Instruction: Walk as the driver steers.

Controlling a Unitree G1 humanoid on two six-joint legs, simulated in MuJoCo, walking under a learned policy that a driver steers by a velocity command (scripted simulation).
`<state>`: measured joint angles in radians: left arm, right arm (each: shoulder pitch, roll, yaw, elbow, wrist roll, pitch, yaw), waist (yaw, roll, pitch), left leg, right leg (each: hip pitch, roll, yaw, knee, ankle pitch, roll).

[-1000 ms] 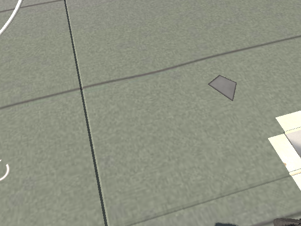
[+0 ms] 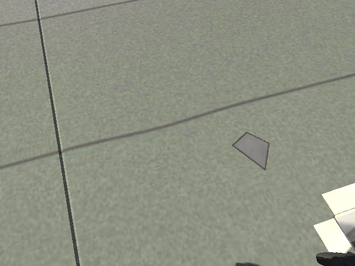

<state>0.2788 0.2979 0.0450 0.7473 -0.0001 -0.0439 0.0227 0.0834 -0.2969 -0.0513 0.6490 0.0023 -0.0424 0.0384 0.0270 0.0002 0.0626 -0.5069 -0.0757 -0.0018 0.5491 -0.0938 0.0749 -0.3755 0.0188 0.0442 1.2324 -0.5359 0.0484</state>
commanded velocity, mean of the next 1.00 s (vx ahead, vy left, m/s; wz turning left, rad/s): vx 0.09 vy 0.00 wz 0.56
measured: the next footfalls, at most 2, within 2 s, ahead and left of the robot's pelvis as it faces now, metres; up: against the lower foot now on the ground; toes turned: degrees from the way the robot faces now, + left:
right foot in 0.34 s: +0.16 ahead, -0.15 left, +0.00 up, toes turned +16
left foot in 0.72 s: +0.04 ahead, +0.09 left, +0.00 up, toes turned +27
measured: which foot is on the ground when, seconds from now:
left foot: down 0.00-0.34, up 0.36-0.70, down 0.72-1.00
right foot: up 0.00-0.32, down 0.34-0.72, up 0.74-1.00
